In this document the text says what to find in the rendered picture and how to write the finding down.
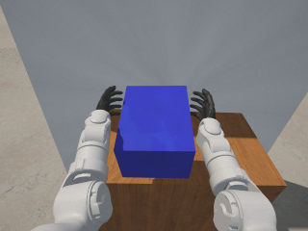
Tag pedestal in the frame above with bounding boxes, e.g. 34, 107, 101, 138
98, 109, 287, 231

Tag carton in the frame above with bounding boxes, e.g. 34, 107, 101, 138
114, 86, 196, 179

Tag right robot forearm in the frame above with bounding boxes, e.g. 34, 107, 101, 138
195, 117, 277, 222

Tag robot right hand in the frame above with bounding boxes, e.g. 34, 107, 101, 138
190, 89, 216, 122

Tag robot left hand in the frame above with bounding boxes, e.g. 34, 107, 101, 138
95, 86, 123, 116

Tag robot left upper arm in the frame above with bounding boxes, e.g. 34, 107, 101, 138
30, 180, 113, 231

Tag left robot forearm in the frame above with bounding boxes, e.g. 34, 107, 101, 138
53, 110, 111, 220

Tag robot right upper arm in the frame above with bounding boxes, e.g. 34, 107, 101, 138
213, 189, 277, 231

